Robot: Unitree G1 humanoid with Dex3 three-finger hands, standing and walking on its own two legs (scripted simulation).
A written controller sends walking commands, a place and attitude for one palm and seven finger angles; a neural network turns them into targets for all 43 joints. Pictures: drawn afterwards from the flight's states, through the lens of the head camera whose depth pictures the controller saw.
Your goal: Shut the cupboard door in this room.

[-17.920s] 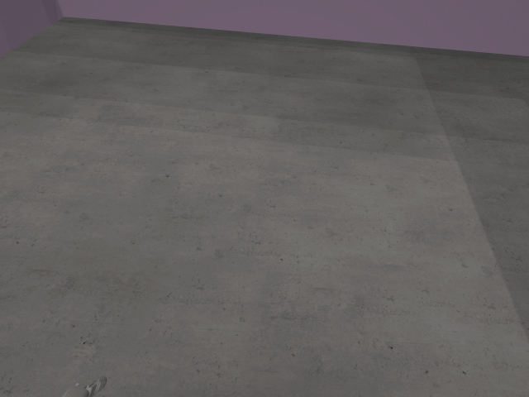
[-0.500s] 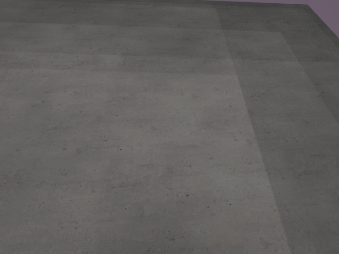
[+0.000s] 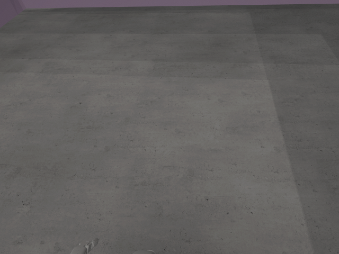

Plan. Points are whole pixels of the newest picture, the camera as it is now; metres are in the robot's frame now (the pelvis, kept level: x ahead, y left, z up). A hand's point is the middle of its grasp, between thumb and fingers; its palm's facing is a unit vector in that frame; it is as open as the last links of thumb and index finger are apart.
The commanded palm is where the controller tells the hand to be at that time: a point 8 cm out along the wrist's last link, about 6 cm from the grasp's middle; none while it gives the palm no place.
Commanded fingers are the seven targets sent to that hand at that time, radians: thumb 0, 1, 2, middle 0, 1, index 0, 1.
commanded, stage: turn or walk to find it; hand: left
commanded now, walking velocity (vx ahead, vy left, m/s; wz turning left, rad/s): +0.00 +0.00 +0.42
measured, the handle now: out of the picture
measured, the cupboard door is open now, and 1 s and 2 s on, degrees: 86 86 86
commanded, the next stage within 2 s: stand and wait in 0.24 s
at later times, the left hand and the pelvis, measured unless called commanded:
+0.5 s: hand out of the picture -0.07 +0.22 -0.18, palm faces +0.20 -0.96 -0.21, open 7.4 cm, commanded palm none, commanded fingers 0.00 0.90 0.90 -0.20 -0.30 -0.20 -0.30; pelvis -0.02 +0.03 +0.00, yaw +6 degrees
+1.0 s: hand out of the picture +0.05 +0.19 -0.15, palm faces -0.09 -0.95 -0.30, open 7.4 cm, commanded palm none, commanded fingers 0.00 0.90 0.90 -0.20 -0.30 -0.20 -0.30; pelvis -0.06 -0.01 +0.00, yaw -9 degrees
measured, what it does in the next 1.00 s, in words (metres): steps on the spot: left foot, then right foot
